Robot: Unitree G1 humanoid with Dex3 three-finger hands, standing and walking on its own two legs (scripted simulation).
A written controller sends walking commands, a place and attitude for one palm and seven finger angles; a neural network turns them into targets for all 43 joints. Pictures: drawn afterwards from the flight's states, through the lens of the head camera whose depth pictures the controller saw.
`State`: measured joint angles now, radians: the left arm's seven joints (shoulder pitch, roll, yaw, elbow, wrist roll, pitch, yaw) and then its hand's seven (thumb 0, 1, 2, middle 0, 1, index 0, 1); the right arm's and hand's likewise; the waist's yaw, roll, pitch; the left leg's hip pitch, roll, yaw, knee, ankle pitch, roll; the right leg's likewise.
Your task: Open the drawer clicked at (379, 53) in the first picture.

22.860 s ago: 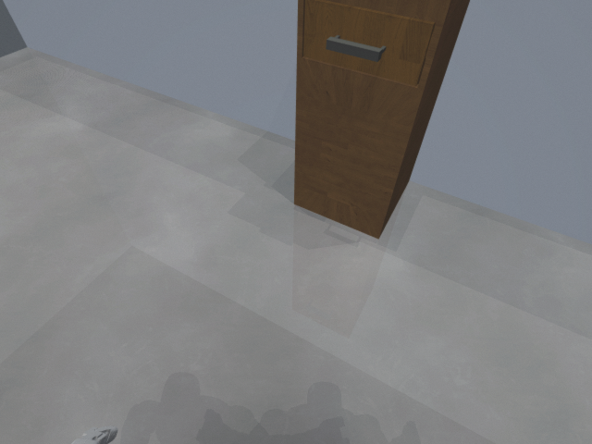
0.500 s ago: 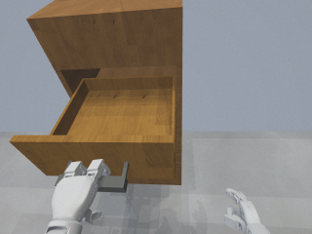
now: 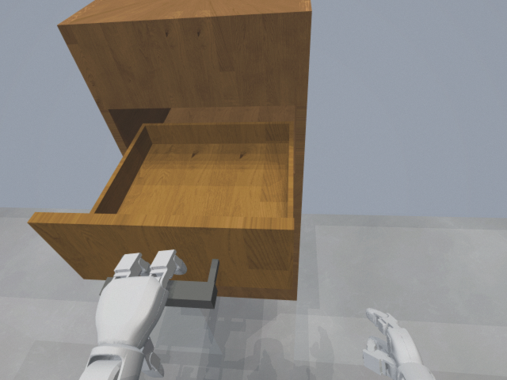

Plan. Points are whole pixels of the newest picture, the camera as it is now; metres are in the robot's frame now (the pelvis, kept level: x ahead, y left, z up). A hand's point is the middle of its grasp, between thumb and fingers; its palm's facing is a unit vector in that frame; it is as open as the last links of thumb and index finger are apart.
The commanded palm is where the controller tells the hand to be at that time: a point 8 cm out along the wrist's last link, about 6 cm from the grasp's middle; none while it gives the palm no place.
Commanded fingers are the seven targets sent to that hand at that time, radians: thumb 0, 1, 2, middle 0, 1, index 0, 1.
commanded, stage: lift the hand off the handle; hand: left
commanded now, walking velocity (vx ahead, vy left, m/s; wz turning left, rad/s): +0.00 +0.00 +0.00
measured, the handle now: (164, 277) +0.25 +0.18 +0.06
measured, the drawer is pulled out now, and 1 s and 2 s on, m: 0.30 0.30 0.30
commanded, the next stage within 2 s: draw the hand back to the body in 1.28 s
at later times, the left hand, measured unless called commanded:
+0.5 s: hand (140, 290) +0.20 +0.18 +0.10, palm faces +0.12 -0.19 -0.97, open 13.7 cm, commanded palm +0.16 +0.19 +0.17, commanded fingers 0.00 -0.50 0.30 -0.30 -1.20 -0.30 -1.20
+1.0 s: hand (117, 250) +0.22 +0.19 +0.18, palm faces +0.20 -0.18 -0.96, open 13.8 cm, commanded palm +0.16 +0.19 +0.24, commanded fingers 0.00 -0.50 0.30 -0.30 -1.20 -0.30 -1.20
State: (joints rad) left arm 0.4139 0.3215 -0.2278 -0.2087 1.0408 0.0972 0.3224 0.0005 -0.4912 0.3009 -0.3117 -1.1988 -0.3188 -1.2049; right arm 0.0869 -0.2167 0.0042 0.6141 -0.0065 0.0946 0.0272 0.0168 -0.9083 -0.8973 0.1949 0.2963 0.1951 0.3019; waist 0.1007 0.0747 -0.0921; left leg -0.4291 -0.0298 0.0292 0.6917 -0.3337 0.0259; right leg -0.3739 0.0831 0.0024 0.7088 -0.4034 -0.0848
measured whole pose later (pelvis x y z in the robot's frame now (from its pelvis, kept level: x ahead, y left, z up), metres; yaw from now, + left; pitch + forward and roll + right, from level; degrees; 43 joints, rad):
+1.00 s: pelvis -0.01 +0.02 +0.02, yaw +0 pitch -4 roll +0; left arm 0.22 0.44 -0.18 -0.54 0.88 0.28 -0.01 0.00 -0.50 0.30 -0.34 -1.21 -0.32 -1.21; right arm 0.01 -0.24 0.05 0.61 0.04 0.17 0.06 0.02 -0.91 -0.90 0.19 0.30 0.19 0.30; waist 0.11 0.15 -0.03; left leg -0.19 -0.04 0.03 0.47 -0.23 0.05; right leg -0.12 0.07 0.02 0.47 -0.28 -0.06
